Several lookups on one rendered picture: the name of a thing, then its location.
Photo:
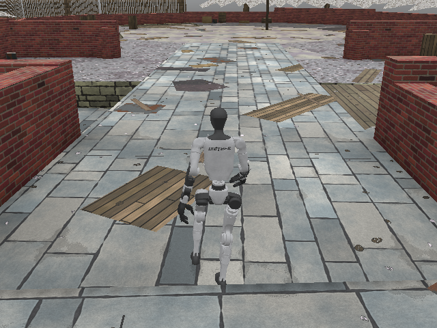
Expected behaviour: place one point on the robot right upper arm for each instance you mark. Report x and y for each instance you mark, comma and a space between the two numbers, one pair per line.
242, 154

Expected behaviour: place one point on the robot left upper arm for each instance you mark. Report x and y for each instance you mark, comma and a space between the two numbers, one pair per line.
196, 146

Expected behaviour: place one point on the robot right thigh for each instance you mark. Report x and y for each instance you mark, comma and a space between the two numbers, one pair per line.
230, 214

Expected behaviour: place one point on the left robot hand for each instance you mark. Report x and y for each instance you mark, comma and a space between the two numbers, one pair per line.
181, 208

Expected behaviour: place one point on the left robot forearm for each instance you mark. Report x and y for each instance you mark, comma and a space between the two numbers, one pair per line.
187, 188

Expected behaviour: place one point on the right robot hand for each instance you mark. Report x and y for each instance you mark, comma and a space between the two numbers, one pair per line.
235, 178

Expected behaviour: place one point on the right robot forearm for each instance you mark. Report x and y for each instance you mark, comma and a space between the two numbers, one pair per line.
243, 175

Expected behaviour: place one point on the left robot shin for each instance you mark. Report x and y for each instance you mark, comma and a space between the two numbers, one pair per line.
197, 233

